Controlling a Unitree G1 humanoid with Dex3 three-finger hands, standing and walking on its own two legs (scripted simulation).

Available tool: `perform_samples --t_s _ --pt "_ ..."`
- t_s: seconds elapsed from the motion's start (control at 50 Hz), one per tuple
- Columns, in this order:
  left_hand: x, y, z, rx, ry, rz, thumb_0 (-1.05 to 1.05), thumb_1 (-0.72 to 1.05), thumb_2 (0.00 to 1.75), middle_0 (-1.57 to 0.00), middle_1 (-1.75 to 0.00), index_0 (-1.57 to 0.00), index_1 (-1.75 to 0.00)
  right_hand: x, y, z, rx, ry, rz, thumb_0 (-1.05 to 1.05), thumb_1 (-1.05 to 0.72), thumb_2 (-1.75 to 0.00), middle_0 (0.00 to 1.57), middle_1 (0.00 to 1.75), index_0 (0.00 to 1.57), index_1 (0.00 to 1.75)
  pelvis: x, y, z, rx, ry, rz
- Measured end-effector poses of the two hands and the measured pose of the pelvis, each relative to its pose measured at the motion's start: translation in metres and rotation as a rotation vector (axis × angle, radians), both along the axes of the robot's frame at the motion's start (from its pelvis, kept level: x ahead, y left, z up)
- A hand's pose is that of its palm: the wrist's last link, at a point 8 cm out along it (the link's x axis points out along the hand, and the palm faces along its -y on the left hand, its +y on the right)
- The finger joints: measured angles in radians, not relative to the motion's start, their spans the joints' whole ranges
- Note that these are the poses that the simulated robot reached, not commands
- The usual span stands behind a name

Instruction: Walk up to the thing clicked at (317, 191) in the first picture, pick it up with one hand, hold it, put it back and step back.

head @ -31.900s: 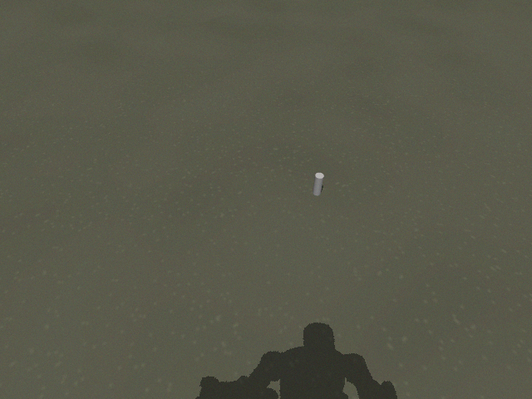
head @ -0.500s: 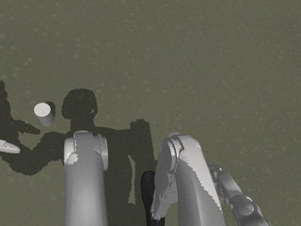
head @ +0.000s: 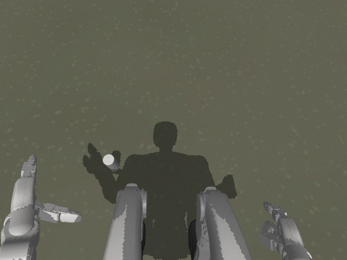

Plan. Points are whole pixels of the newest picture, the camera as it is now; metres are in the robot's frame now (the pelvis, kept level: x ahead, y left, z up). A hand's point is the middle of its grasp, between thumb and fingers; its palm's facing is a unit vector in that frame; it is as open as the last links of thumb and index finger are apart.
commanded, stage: home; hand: left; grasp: from the side
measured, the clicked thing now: (111, 163) +0.41 +0.25 -0.46
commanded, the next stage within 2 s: none
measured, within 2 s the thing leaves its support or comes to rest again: neither
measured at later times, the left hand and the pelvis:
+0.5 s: hand (31, 201) +0.24 +0.22 +0.11, palm faces +0.17 -0.93 -0.32, open 17.2 cm; pelvis +0.07 +0.01 +0.18, yaw +3 degrees
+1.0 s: hand (28, 210) +0.23 +0.20 +0.14, palm faces +0.16 -0.94 -0.29, open 17.5 cm; pelvis +0.07 +0.01 +0.20, yaw +4 degrees
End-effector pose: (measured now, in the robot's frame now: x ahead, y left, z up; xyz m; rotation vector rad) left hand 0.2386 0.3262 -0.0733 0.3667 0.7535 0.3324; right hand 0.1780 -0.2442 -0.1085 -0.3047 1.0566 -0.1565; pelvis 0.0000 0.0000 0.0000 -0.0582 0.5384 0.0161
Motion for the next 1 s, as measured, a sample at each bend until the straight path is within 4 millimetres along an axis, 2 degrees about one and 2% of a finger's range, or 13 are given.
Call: perform_samples --t_s 0.12,0.24,0.34,0.44,0.54,0.64,0.72,0.86,1.0 --pt "-0.008 -0.015 0.059 -0.026 0.029 0.033 -0.01 -0.47 0.09 -0.06 -0.07 -0.06 -0.06 0.024 -0.002 0.075 -0.033 -0.125 -0.002 0.01 -0.9 -0.9 0.2 0.3 0.21 0.3 0.017 0.001 0.056 0.002 -0.066 0.016" --pt "-0.015 -0.034 0.11 -0.071 0.058 0.044 0.0 -0.48 0.09 -0.06 -0.06 -0.06 -0.06 0.035 0.002 0.138 -0.048 -0.202 -0.013 0.0 -0.9 -0.9 0.2 0.3 0.21 0.3 0.033 0.004 0.106 0.005 -0.142 0.031" --pt "-0.019 -0.046 0.15 -0.096 0.057 0.048 0.0 -0.49 0.08 -0.06 -0.06 -0.06 -0.06 0.038 0.009 0.178 -0.048 -0.245 -0.023 0.01 -0.9 -0.9 0.2 0.3 0.21 0.3 0.046 0.007 0.14 0.009 -0.209 0.041" --pt "-0.022 -0.059 0.19 -0.114 0.035 0.028 0.0 -0.5 0.08 -0.06 -0.06 -0.06 -0.06 0.039 0.019 0.207 -0.033 -0.287 -0.04 0.01 -0.9 -0.9 0.2 0.3 0.21 0.3 0.059 0.011 0.167 0.013 -0.273 0.047" --pt "-0.023 -0.07 0.227 -0.128 -0.013 0.0 0.0 -0.5 0.07 -0.06 -0.06 -0.06 -0.06 0.043 0.028 0.225 -0.01 -0.334 -0.05 0.01 -0.9 -0.9 0.21 0.3 0.21 0.3 0.07 0.015 0.184 0.017 -0.322 0.048" --pt "-0.026 -0.076 0.246 -0.139 -0.047 -0.012 0.0 -0.51 0.07 -0.06 -0.06 -0.06 -0.06 0.052 0.035 0.235 0.011 -0.374 -0.039 0.01 -0.9 -0.9 0.21 0.3 0.21 0.3 0.075 0.016 0.192 0.021 -0.355 0.049" --pt "-0.03 -0.077 0.249 -0.147 -0.046 -0.01 0.0 -0.51 0.07 -0.06 -0.06 -0.06 -0.06 0.06 0.037 0.24 0.018 -0.395 -0.017 0.01 -0.9 -0.9 0.21 0.3 0.21 0.3 0.077 0.014 0.195 0.024 -0.367 0.052" --pt "-0.038 -0.078 0.241 -0.159 -0.007 0.004 0.0 -0.52 0.06 -0.05 -0.06 -0.05 -0.06 0.067 0.031 0.247 0.002 -0.411 0.019 0.01 -0.9 -0.9 0.21 0.3 0.21 0.3 0.075 0.01 0.197 0.029 -0.378 0.057" --pt "-0.034 -0.082 0.246 -0.158 -0.026 -0.007 -0.01 -0.55 0.05 -0.05 -0.05 -0.05 -0.05 0.067 0.025 0.25 -0.006 -0.42 0.019 0.01 -0.9 -0.9 0.21 0.3 0.21 0.3 0.075 0.007 0.199 0.032 -0.393 0.058"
